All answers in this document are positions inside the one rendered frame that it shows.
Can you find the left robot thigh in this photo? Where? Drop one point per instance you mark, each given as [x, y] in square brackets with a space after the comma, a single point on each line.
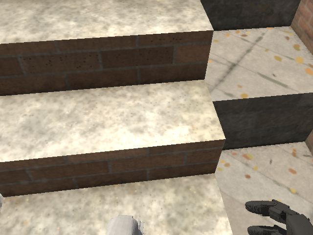
[124, 224]

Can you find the robot right hand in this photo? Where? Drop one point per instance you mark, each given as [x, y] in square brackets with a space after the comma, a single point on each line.
[296, 224]

